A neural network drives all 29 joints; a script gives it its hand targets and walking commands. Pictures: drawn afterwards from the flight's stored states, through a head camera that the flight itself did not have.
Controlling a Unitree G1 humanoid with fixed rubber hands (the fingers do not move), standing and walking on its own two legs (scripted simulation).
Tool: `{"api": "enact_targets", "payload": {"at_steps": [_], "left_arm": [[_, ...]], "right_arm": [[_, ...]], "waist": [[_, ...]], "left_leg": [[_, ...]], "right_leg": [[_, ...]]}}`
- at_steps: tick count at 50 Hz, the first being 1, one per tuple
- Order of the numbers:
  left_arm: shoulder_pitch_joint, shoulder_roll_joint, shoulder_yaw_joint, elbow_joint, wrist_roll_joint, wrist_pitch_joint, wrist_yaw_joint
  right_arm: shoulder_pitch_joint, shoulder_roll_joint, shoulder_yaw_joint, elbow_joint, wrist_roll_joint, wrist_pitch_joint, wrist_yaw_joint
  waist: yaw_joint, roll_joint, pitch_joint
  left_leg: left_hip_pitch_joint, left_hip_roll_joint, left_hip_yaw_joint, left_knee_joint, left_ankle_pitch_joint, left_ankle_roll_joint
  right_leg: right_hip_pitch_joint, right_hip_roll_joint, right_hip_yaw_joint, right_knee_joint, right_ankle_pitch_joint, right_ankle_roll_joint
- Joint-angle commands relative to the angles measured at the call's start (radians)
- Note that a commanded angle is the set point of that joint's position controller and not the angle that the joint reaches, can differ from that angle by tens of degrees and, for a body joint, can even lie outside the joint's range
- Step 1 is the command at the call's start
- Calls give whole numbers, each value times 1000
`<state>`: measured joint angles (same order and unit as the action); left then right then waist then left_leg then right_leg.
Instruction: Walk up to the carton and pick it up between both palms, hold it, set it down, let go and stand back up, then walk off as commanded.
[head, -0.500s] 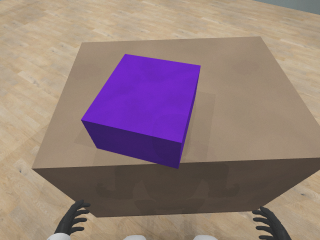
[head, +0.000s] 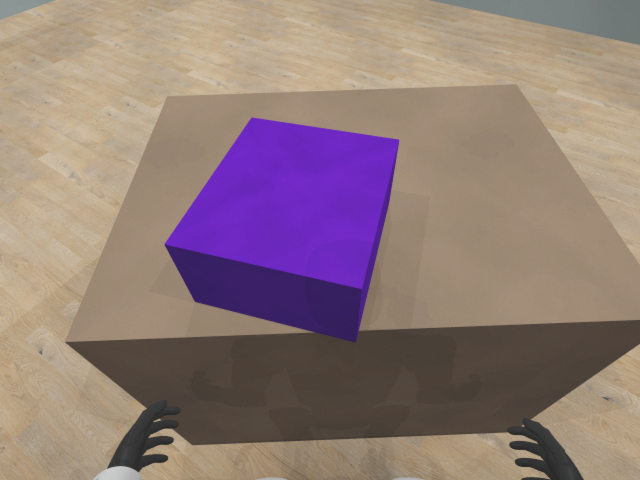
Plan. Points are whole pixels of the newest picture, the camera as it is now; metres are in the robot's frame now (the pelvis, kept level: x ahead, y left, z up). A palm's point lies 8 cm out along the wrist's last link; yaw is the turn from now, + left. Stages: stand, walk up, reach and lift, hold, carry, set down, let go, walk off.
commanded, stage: stand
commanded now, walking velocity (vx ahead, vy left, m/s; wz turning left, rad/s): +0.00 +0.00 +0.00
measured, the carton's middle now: (298, 219) +0.48 +0.07 +0.01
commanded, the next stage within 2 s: walk up in 1.94 s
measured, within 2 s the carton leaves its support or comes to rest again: neither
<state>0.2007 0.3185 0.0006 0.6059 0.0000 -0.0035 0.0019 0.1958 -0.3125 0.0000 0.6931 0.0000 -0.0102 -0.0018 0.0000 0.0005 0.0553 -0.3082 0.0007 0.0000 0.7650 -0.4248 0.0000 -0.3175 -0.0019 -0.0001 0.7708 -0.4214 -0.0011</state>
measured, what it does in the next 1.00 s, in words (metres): stands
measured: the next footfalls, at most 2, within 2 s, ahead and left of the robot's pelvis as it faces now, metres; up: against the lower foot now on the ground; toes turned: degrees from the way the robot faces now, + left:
none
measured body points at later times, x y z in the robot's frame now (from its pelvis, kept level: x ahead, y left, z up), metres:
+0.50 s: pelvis +0.00 +0.00 +0.00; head +0.01 +0.00 +0.45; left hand +0.15 +0.27 -0.09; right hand +0.14 -0.27 -0.10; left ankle -0.01 +0.12 -0.71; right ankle +0.00 -0.12 -0.71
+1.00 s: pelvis -0.01 +0.00 +0.00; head -0.01 +0.00 +0.45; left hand +0.14 +0.27 -0.09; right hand +0.12 -0.27 -0.10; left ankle -0.01 +0.12 -0.71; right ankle +0.00 -0.12 -0.71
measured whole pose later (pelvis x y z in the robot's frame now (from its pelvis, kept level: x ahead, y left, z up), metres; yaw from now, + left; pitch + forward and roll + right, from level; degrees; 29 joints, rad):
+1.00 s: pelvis -0.01 +0.00 +0.00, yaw +0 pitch -3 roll +0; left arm 0.20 0.32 0.00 0.67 0.00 0.00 0.00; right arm 0.20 -0.31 0.00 0.75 0.00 -0.01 0.00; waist 0.00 0.00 0.04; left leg -0.31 0.00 0.00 0.76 -0.41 0.00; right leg -0.32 0.00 0.00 0.77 -0.40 0.00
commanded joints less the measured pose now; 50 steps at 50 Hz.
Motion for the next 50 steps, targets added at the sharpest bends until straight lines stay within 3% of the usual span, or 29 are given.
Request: {"api": "enact_targets", "payload": {"at_steps": [1, 30, 50], "left_arm": [[-51, 225, 84, 1, 19, -56, 13], [-51, 229, 80, 46, 15, -57, 15], [-61, 229, 79, 74, 14, -54, 12]], "right_arm": [[-56, -235, -75, -46, -22, -48, -12], [-59, -235, -71, -9, -17, -50, -14], [-67, -234, -68, 19, -16, -49, -12]], "waist": [[-2, 15, -131], [0, 21, -133], [0, 24, -99]], "left_leg": [[19, 78, -98, -119, 341, 81], [38, 85, -102, -129, 409, 82], [23, 86, -116, -165, 334, 79]], "right_leg": [[40, -88, 88, -133, 321, -92], [58, -93, 91, -141, 391, -91], [45, -93, 105, -177, 319, -88]]}}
